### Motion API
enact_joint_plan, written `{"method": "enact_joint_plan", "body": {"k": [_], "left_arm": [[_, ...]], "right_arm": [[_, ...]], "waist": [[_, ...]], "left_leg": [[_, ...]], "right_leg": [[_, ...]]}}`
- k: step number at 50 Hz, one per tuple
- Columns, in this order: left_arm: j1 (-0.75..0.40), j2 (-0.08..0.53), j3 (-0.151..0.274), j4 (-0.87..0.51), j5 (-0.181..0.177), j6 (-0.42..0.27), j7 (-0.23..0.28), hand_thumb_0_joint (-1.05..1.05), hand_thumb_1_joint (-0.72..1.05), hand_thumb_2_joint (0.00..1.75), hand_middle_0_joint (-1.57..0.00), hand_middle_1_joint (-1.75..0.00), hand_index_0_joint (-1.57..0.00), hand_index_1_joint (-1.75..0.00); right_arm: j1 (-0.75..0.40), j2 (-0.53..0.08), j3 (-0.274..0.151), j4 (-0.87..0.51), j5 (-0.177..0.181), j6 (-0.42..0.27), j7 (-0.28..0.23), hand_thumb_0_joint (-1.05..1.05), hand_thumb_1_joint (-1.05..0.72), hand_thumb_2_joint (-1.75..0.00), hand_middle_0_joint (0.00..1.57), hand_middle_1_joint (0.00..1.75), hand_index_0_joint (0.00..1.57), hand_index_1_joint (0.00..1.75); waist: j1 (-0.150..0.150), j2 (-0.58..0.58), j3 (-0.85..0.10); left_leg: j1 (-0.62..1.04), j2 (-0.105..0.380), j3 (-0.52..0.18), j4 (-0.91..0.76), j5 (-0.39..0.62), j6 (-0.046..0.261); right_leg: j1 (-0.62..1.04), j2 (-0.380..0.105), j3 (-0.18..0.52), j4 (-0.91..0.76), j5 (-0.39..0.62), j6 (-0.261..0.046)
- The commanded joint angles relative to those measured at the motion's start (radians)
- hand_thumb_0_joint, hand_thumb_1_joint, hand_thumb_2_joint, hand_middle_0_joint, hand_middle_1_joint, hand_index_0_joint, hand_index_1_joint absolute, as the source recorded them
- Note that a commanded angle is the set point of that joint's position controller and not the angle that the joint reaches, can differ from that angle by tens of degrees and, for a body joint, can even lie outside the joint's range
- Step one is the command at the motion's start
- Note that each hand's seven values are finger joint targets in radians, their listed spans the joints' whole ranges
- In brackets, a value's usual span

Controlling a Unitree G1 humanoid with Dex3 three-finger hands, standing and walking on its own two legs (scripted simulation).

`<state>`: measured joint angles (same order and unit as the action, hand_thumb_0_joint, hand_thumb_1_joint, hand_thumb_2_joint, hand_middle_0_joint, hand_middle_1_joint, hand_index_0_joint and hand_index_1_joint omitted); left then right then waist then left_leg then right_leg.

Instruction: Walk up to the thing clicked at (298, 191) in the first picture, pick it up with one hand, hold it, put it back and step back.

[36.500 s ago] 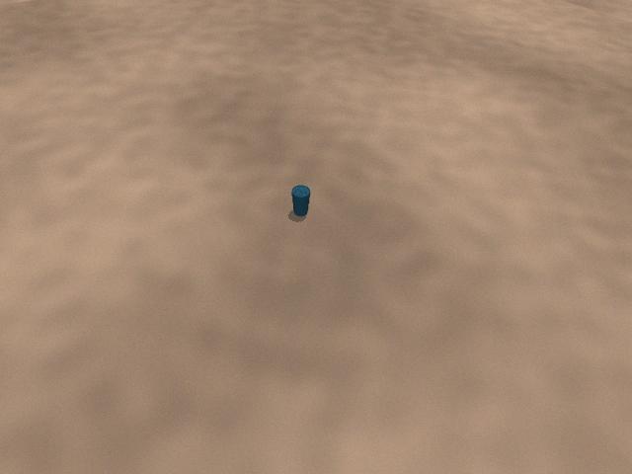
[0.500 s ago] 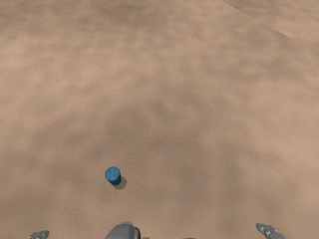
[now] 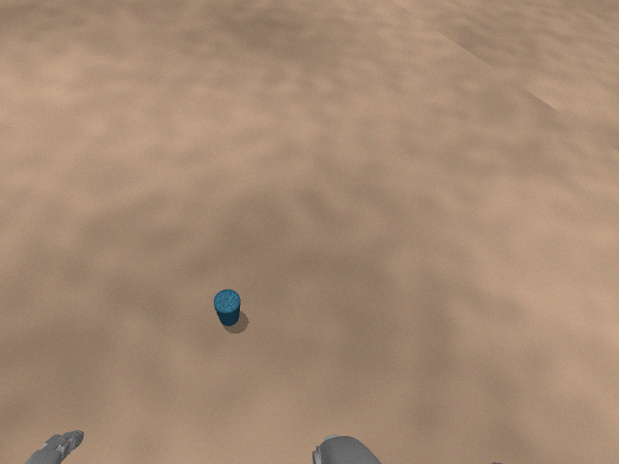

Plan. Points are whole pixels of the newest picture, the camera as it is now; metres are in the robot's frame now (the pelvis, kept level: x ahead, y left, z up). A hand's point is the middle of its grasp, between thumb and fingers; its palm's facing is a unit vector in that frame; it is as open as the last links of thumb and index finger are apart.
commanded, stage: step back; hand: left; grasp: from above
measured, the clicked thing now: (228, 309) +0.63 +0.18 -0.71
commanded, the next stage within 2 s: none
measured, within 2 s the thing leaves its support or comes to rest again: neither
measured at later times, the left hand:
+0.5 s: hand out of the picture -0.09 +0.25 -0.13, palm faces -0.03 -0.90 -0.44, open 7.4 cm
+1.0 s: hand out of the picture -0.29 +0.23 -0.17, palm faces -0.07 -0.92 -0.38, open 7.4 cm
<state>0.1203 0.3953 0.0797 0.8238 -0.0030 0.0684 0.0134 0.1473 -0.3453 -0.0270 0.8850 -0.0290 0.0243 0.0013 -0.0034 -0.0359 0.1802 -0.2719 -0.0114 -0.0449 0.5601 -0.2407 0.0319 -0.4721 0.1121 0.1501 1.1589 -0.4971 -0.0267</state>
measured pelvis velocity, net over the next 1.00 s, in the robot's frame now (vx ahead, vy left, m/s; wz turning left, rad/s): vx -0.37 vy -0.04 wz -0.07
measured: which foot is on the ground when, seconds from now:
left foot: down 0.00-0.28, up 0.30-0.58, down 0.60-1.00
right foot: up 0.00-0.22, down 0.24-0.64, up 0.66-0.96, down 0.98-1.00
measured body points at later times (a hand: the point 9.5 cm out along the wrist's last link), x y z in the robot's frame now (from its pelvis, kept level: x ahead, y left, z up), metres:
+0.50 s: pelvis -0.18 -0.02 +0.00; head -0.14 -0.05 +0.44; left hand -0.08 +0.30 -0.10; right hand -0.12 -0.35 -0.14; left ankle -0.20 +0.12 -0.67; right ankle -0.13 -0.14 -0.73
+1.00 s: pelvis -0.37 -0.04 -0.02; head -0.32 -0.04 +0.43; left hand -0.28 +0.28 -0.14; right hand -0.23 -0.36 -0.12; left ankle -0.25 +0.10 -0.73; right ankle -0.41 -0.16 -0.74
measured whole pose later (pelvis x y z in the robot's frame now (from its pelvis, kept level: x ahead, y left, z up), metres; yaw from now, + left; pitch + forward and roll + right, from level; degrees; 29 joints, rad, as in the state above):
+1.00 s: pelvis -0.37 -0.04 -0.02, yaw -4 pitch -3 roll -2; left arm 0.20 0.37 0.08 0.92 0.03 0.03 -0.01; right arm 0.07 -0.41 -0.05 0.82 -0.03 0.03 0.00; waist 0.02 0.03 0.17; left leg -0.43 0.09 -0.01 0.69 -0.21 0.01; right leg -0.18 0.04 0.03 0.63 -0.41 -0.01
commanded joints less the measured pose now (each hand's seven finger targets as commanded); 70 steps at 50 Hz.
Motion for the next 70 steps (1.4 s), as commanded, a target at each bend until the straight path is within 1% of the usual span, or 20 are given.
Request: {"method": "enact_joint_plan", "body": {"k": [1,6,12,14,15,19,26,29,31,33,37,43,48,51,55,59,63,65,67,70], "left_arm": [[0.076,0.169,0.062,-0.058,0.011,-0.023,0.011,0.0,0.9,0.9,-0.2,-0.3,-0.2,-0.3],[0.079,0.155,0.052,-0.073,0.016,-0.031,0.008,0.0,0.9,0.9,-0.2,-0.3,-0.2,-0.3],[0.29,0.174,0.07,0.036,0.031,-0.045,-0.01,0.0,0.9,0.9,-0.2,-0.3,-0.2,-0.3],[0.174,0.322,0.106,-0.034,0.052,-0.047,-0.013,0.0,0.9,0.9,-0.2,-0.3,-0.2,-0.3],[0.073,0.397,0.116,-0.08,0.055,-0.045,-0.005,0.0,0.9,0.9,-0.2,-0.3,-0.2,-0.3],[-0.083,0.214,0.08,-0.11,0.048,-0.055,0.007,0.0,0.9,0.9,-0.2,-0.3,-0.2,-0.3],[0.065,0.199,0.075,-0.112,0.054,-0.037,0.022,0.0,0.9,0.9,-0.2,-0.3,-0.2,-0.3],[0.039,0.21,0.062,-0.117,0.03,-0.019,0.017,0.0,0.9,0.9,-0.2,-0.3,-0.2,-0.3],[0.044,0.157,0.041,-0.134,0.022,-0.006,0.008,0.0,0.9,0.9,-0.2,-0.3,-0.2,-0.3],[-0.05,0.187,0.059,-0.15,0.024,-0.006,0.024,0.0,0.9,0.9,-0.2,-0.3,-0.2,-0.3],[0.048,0.176,0.06,-0.081,0.005,0.002,0.008,0.0,0.9,0.9,-0.2,-0.3,-0.2,-0.3],[0.047,0.163,0.045,-0.068,0.026,-0.033,0.0,0.0,0.9,0.9,-0.2,-0.3,-0.2,-0.3],[0.186,0.159,0.052,0.056,0.036,-0.073,-0.008,0.0,0.9,0.9,-0.2,-0.3,-0.2,-0.3],[0.092,0.365,0.094,0.009,0.058,-0.078,-0.003,0.0,0.9,0.9,-0.2,-0.3,-0.2,-0.3],[-0.025,0.217,0.059,0.004,0.047,-0.096,0.002,0.0,0.9,0.9,-0.2,-0.3,-0.2,-0.3],[0.101,0.252,0.069,0.03,0.055,-0.108,-0.008,0.0,0.9,0.9,-0.2,-0.3,-0.2,-0.3],[0.058,0.253,0.056,0.018,0.041,-0.085,-0.018,0.0,0.9,0.9,-0.2,-0.3,-0.2,-0.3],[0.104,0.14,0.025,0.016,0.032,-0.085,-0.019,0.0,0.9,0.9,-0.2,-0.3,-0.2,-0.3],[0.008,0.213,0.046,0.017,0.03,-0.087,-0.011,0.0,0.9,0.9,-0.2,-0.3,-0.2,-0.3],[0.056,0.2,0.047,0.036,0.022,-0.097,-0.025,0.0,0.9,0.9,-0.2,-0.3,-0.2,-0.3]], "right_arm": [[-0.016,-0.252,-0.077,-0.089,0.002,-0.029,-0.03,0.0,-0.9,-0.9,0.2,0.3,0.2,0.3],[0.017,-0.281,-0.09,-0.111,0.003,-0.017,-0.032,0.0,-0.9,-0.9,0.2,0.3,0.2,0.3],[-0.078,-0.298,-0.096,-0.143,0.013,0.015,-0.021,0.0,-0.9,-0.9,0.2,0.3,0.2,0.3],[-0.072,-0.204,-0.076,-0.169,0.023,0.013,-0.025,0.0,-0.9,-0.9,0.2,0.3,0.2,0.3],[-0.086,-0.256,-0.096,-0.16,0.012,0.016,-0.039,0.0,-0.9,-0.9,0.2,0.3,0.2,0.3],[0.054,-0.226,-0.082,-0.081,0.026,0.01,-0.024,0.0,-0.9,-0.9,0.2,0.3,0.2,0.3],[0.062,-0.201,-0.062,-0.102,0.012,-0.016,-0.034,0.0,-0.9,-0.9,0.2,0.3,0.2,0.3],[0.157,-0.195,-0.07,-0.055,0.004,-0.025,-0.032,0.0,-0.9,-0.9,0.2,0.3,0.2,0.3],[0.166,-0.286,-0.101,-0.053,-0.013,-0.025,-0.033,0.0,-0.9,-0.9,0.2,0.3,0.2,0.3],[0.082,-0.452,-0.124,-0.094,-0.016,-0.02,-0.028,0.0,-0.9,-0.9,0.2,0.3,0.2,0.3],[-0.051,-0.281,-0.077,-0.113,-0.017,-0.032,-0.044,0.0,-0.9,-0.9,0.2,0.3,0.2,0.3],[0.036,-0.275,-0.089,-0.1,-0.006,-0.022,-0.036,0.0,-0.9,-0.9,0.2,0.3,0.2,0.3],[0.011,-0.3,-0.094,-0.09,-0.006,0.009,-0.019,0.0,-0.9,-0.9,0.2,0.3,0.2,0.3],[-0.077,-0.228,-0.076,-0.132,0.001,0.0,-0.031,0.0,-0.9,-0.9,0.2,0.3,0.2,0.3],[0.008,-0.215,-0.069,-0.048,0.015,-0.017,-0.015,0.0,-0.9,-0.9,0.2,0.3,0.2,0.3],[-0.024,-0.216,-0.062,-0.048,0.002,-0.041,-0.007,0.0,-0.9,-0.9,0.2,0.3,0.2,0.3],[0.071,-0.208,-0.079,0.006,-0.002,-0.066,0.002,0.0,-0.9,-0.9,0.2,0.3,0.2,0.3],[0.147,-0.256,-0.103,0.029,-0.017,-0.087,-0.008,0.0,-0.9,-0.9,0.2,0.3,0.2,0.3],[0.152,-0.386,-0.129,0.02,-0.011,-0.085,-0.002,0.0,-0.9,-0.9,0.2,0.3,0.2,0.3],[0.077,-0.296,-0.105,0.0,-0.011,-0.086,0.0,0.0,-0.9,-0.9,0.2,0.3,0.2,0.3]], "waist": [[0.003,0.148,-0.201],[-0.038,0.21,-0.228],[0.043,0.209,-0.282],[0.038,-0.21,-0.157],[0.069,-0.27,-0.089],[-0.042,-0.1,-0.091],[0.055,-0.199,-0.22],[0.019,-0.167,-0.271],[0.023,0.059,-0.263],[-0.048,0.29,-0.187],[0.055,0.131,-0.167],[-0.022,0.206,-0.214],[0.016,0.219,-0.275],[0.079,-0.155,-0.147],[-0.01,-0.082,-0.052],[0.069,-0.159,-0.096],[0.016,-0.132,-0.14],[-0.006,0.078,-0.247],[-0.038,0.144,-0.132],[0.009,0.138,-0.061]], "left_leg": [[0.178,0.23,-0.193,-0.13,0.428,0.181],[0.24,0.28,-0.199,-0.117,0.405,0.232],[-0.053,0.191,-0.136,-0.055,-0.002,0.097],[-0.321,-0.086,-0.017,0.296,-0.296,-0.027],[-0.213,-0.055,-0.096,0.526,-0.348,-0.05],[-0.176,-0.135,-0.117,0.664,-0.175,-0.037],[-0.221,-0.021,-0.028,0.192,-0.3,-0.053],[-0.022,-0.022,0.041,-0.152,-0.055,-0.026],[0.134,0.154,-0.216,-0.213,0.174,0.039],[-0.087,0.442,-0.544,-0.265,0.241,0.284],[-0.013,0.231,-0.172,-0.15,0.409,0.165],[0.196,0.252,-0.17,-0.121,0.195,0.208],[0.045,0.176,-0.077,0.02,-0.012,0.125],[-0.209,0.0,-0.116,0.343,-0.341,-0.036],[-0.199,-0.051,-0.086,0.399,-0.148,-0.026],[-0.203,-0.008,-0.024,0.189,-0.229,-0.046],[0.056,-0.022,0.059,-0.177,-0.133,-0.025],[0.308,0.125,-0.217,-0.289,-0.099,0.027],[0.168,0.37,-0.568,-0.338,-0.377,0.233],[0.128,0.272,-0.357,-0.321,-0.269,0.191]], "right_leg": [[-0.029,-0.012,0.026,0.055,0.005,0.043],[0.032,-0.061,-0.036,-0.226,-0.029,0.065],[0.374,-0.099,-0.118,-0.712,0.21,-0.016],[0.221,-0.405,0.359,-0.899,-0.061,-0.15],[-0.048,-0.564,0.498,-0.98,-0.086,-0.287],[0.029,-0.301,0.039,-0.815,0.286,-0.137],[0.467,-0.36,0.07,-0.681,0.537,-0.171],[0.422,-0.325,0.008,-0.532,0.637,-0.121],[0.141,-0.211,-0.061,-0.396,0.348,-0.03],[0.033,-0.062,-0.012,-0.06,-0.179,0.023],[-0.01,-0.005,0.064,0.153,0.03,0.005],[0.009,-0.077,-0.044,-0.234,-0.017,0.06],[0.338,-0.075,-0.142,-0.825,0.147,-0.011],[0.064,-0.505,0.468,-0.921,-0.214,-0.239],[0.135,-0.295,0.087,-0.824,0.152,-0.124],[0.288,-0.319,0.133,-0.825,0.018,-0.135],[0.227,-0.324,0.062,-0.722,0.055,-0.13],[0.092,-0.212,-0.061,-0.415,0.203,-0.047],[-0.099,-0.161,-0.093,-0.235,-0.072,-0.007],[-0.072,-0.18,-0.085,-0.275,-0.001,-0.014]]}}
